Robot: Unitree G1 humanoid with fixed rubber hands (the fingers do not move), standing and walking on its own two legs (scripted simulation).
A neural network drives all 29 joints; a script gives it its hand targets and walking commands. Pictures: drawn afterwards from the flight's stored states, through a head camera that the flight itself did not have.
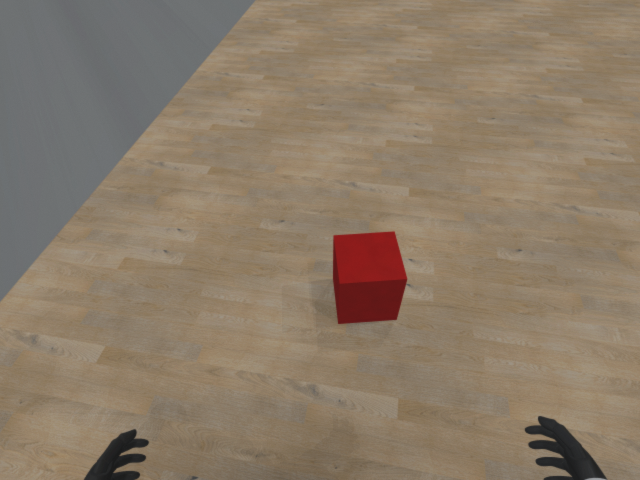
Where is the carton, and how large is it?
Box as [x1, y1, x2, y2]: [333, 231, 406, 323]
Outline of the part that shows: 394,231 333,235 333,282 338,323 396,319 406,281 406,276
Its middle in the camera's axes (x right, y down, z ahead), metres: +0.16 +0.13 +1.35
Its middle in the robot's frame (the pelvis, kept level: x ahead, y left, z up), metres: +0.84 -0.14 -0.63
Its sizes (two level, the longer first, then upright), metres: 0.210 0.200 0.250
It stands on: the floor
